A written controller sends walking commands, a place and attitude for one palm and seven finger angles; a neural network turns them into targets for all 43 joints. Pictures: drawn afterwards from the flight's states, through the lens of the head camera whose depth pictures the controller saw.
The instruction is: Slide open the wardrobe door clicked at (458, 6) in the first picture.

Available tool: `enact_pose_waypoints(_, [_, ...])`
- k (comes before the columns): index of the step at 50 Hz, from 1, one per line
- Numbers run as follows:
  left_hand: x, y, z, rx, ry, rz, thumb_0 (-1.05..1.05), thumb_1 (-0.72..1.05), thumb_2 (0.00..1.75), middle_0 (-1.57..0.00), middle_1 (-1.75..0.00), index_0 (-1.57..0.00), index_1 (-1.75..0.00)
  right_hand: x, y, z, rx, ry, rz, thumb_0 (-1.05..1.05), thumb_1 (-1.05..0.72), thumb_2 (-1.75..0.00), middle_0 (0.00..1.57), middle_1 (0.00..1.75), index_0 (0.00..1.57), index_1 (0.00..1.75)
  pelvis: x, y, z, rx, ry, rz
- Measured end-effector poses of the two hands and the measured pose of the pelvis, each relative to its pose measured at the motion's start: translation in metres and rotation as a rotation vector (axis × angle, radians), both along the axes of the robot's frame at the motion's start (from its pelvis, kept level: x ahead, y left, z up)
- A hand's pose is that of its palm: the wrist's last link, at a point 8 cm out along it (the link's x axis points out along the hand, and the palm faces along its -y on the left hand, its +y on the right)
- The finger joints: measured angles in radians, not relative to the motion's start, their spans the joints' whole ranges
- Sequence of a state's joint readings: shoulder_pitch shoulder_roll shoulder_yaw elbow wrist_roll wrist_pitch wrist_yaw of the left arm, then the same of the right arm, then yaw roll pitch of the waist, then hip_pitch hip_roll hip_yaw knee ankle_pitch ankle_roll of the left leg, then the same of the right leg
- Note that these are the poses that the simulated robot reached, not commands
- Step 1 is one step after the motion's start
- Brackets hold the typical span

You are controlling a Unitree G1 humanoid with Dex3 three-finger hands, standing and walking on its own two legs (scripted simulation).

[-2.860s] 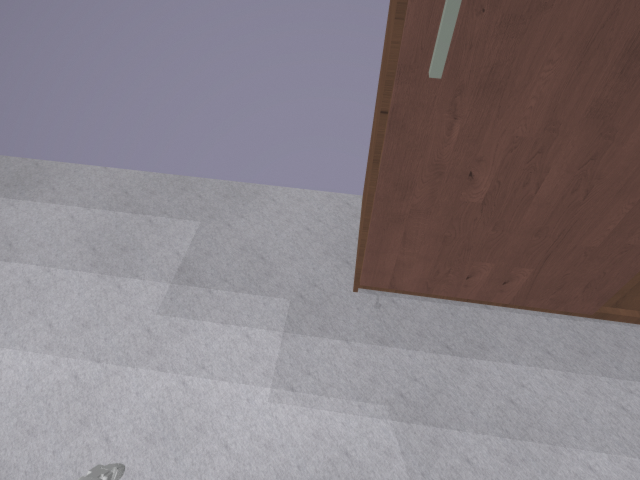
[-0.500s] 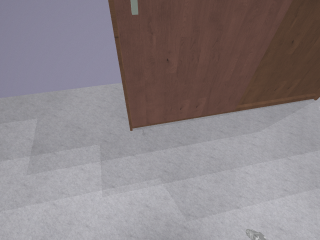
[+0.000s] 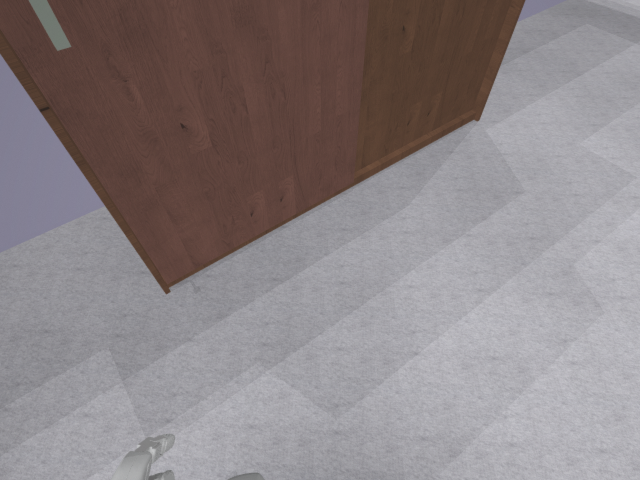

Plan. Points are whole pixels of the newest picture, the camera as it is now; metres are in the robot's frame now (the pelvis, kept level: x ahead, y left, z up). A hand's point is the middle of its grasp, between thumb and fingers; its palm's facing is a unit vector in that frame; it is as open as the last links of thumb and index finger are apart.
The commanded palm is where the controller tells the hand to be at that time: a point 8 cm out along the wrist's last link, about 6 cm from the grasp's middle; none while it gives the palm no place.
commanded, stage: walk to a spot facing it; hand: left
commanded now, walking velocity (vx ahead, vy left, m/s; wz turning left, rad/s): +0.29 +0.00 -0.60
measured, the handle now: out of the picture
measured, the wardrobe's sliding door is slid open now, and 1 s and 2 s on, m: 0.00 0.00 0.00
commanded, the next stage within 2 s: turn to face it in 0.76 s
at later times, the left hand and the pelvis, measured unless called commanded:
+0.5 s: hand (187, 409) +0.23 +0.22 -0.15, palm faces -0.24 -0.96 -0.16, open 7.4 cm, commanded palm none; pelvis +0.13 +0.03 +0.02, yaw -18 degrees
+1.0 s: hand (305, 291) +0.43 +0.05 -0.15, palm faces -0.52 -0.82 -0.22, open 7.3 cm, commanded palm none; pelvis +0.23 -0.04 +0.01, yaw -32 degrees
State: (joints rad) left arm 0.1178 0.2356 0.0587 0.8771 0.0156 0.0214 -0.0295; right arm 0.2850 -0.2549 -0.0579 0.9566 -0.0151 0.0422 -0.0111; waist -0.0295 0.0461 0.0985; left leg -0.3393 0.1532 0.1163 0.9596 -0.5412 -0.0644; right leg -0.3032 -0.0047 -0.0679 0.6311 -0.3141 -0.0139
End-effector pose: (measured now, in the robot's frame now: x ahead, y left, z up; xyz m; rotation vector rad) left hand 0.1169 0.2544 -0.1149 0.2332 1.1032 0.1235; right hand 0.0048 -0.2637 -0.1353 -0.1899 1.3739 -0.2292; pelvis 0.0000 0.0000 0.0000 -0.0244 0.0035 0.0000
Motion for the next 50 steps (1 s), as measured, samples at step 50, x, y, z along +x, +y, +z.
enact_pose_waypoints(50, [0.336,-0.162,-0.005,-0.026,0.013,-0.547,0.0,0.91,0.9,-0.2,-0.3,-0.2,-0.3,0.134,-0.008,0.006,-0.005,-0.124,-0.555,0.01,-0.91,-0.9,0.19,0.3,0.2,0.3,0.231,-0.043,0.006,0.008,-0.011,-0.551])
